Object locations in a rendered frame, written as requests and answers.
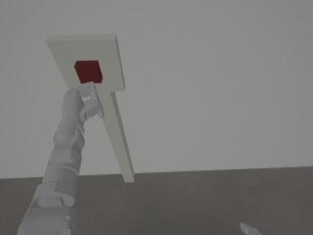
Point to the robot left forearm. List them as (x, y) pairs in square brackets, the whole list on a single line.
[(58, 187)]

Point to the button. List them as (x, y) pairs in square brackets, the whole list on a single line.
[(88, 71)]

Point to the panel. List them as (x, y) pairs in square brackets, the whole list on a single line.
[(66, 50)]

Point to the left robot upper arm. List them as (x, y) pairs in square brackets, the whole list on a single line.
[(60, 220)]

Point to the right robot hand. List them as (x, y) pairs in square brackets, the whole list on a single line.
[(248, 230)]

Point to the left robot hand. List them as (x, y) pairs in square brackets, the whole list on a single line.
[(73, 106)]

